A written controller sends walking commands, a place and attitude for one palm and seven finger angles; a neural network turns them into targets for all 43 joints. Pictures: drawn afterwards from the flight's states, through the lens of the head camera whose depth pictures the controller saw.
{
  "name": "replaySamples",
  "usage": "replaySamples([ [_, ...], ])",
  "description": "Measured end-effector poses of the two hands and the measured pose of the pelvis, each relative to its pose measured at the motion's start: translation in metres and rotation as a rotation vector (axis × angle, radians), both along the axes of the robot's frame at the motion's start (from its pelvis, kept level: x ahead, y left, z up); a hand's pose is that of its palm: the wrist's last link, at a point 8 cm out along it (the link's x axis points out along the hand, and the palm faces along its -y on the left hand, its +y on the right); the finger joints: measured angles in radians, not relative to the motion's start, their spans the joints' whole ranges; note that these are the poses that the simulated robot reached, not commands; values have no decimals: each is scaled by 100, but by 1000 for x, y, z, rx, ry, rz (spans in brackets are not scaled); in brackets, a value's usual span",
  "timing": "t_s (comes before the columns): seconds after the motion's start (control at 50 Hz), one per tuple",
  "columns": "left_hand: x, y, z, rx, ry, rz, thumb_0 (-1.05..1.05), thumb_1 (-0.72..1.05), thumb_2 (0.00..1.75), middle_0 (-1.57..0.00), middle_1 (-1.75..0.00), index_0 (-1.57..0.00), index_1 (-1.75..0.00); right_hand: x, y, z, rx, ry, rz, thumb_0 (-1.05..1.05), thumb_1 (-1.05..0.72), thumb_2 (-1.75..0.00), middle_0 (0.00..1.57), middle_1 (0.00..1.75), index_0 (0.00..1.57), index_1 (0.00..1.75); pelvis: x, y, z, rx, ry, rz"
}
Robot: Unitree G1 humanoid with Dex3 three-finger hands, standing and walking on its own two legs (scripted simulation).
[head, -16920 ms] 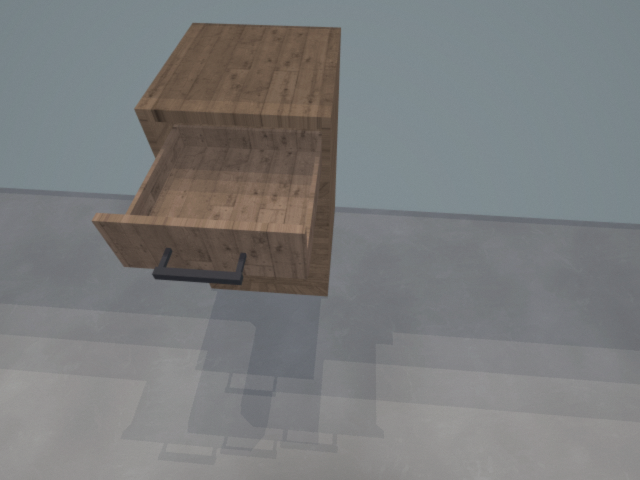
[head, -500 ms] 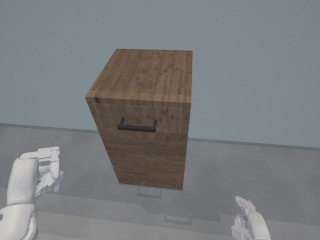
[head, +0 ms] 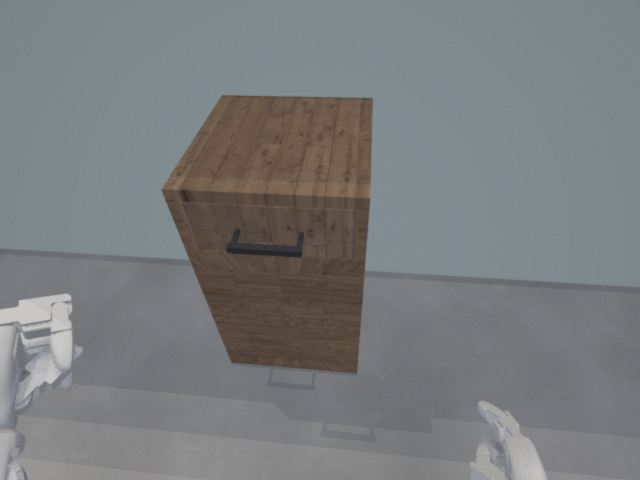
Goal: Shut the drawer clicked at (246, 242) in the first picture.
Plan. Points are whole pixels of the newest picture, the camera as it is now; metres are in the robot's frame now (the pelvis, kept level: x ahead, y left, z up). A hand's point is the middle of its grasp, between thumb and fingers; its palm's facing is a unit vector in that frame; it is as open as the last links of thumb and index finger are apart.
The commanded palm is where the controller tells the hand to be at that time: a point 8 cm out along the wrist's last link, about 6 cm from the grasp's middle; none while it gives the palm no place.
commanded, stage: step back with the hand held close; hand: left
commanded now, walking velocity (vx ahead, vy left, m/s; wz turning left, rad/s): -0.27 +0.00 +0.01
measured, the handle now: (266, 242) +0.61 +0.19 -0.12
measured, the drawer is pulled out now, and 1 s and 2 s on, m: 0.00 0.00 0.00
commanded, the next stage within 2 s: stop stepping back and stand still in 1.66 s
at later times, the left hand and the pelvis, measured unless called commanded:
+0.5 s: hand (26, 400) +0.14 +0.27 +0.15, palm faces +0.34 -0.80 -0.49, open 3.2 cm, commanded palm +0.08 +0.31 +0.17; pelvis -0.05 +0.03 -0.01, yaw -1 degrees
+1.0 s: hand (12, 433) +0.12 +0.26 +0.16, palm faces +0.33 -0.79 -0.51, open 3.2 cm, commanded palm +0.04 +0.31 +0.17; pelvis -0.09 +0.03 -0.02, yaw +0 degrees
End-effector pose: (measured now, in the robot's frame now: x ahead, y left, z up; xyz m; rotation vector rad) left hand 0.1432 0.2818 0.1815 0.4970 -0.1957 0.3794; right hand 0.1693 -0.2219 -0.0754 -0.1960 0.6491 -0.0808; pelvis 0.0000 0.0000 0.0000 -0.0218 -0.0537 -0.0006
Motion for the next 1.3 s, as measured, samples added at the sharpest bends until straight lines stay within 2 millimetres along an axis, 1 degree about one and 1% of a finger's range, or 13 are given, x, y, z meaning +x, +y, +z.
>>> replaySamples([
  [0.04, 4, 4, 1, 20, -3, -9, 1, 88, 90, -141, -160, -141, -160, -5, -3, 0, -7, 22, -20, 1, -91, -90, 20, 30, 20, 30, -2, 3, 1, 0, 16, -7],
  [0.12, 10, 5, -5, 29, 44, -46, 1, 89, 90, -141, -160, -140, -160, -17, -9, -2, -25, 65, -71, 1, -91, -90, 20, 30, 20, 30, -6, 11, 1, 9, 40, -17],
  [0.22, 7, 9, -11, 49, 95, -91, 1, 89, 90, -141, -160, -140, -160, -31, -10, -4, -46, 103, -118, 1, -91, -90, 20, 30, 20, 30, -13, 20, 0, 15, 57, -19],
  [0.28, -1, 15, -8, 71, 91, -97, 1, 88, 90, -141, -160, -140, -160, -37, -6, -3, -53, 108, -122, 1, -91, -90, 20, 30, 20, 30, -19, 24, -1, 16, 61, -18],
  [0.38, -18, 23, -4, 90, 55, -82, 1, 88, 90, -141, -160, -140, -160, -42, 6, -2, -49, 86, -101, 1, -91, -90, 20, 30, 20, 30, -32, 29, -4, 16, 61, -16],
  [0.5, -38, 29, -8, 74, 23, -55, 1, 88, 90, -141, -160, -140, -160, -50, 21, -2, -39, 53, -67, 1, -91, -90, 20, 30, 20, 30, -50, 33, -8, 8, 60, -10],
  [0.6, -51, 29, -11, 71, -3, -56, 1, 88, 90, -141, -160, -141, -160, -62, 26, -3, -50, 46, -47, 1, -91, -90, 20, 30, 20, 30, -62, 34, -11, 1, 59, -6],
  [0.76, -61, 27, -6, 105, -58, -79, 1, 88, 90, -141, -160, -141, -160, -84, 19, -7, -73, 60, -55, 1, -90, -90, 20, 30, 20, 30, -75, 32, -16, -4, 53, -5],
  [0.98, -64, 21, -5, 144, -93, -137, 1, 88, 90, -141, -160, -141, -160, -110, 3, -10, -108, 89, -96, 1, -90, -90, 20, 30, 20, 30, -90, 31, -20, -11, 66, -8],
  [1.06, -67, 21, -4, 176, -99, -144, 1, 88, 90, -141, -160, -141, -160, -115, 1, -12, -114, 88, -100, 1, -91, -90, 20, 30, 20, 30, -94, 29, -23, -8, 66, 0],
  [1.18, -78, 18, -2, 207, -126, -128, 1, 88, 90, -141, -160, -141, -160, -115, 0, -18, -103, 77, -83, 1, -90, -90, 20, 30, 20, 30, -99, 23, -28, -2, 56, 5],
  [1.3, -86, 15, -1, 132, -161, -132, 1, 88, 90, -141, -160, -141, -160, -121, 2, -17, -97, 111, -76, 1, -91, -90, 20, 30, 20, 30, -107, 24, -24, 3, 66, 20],
])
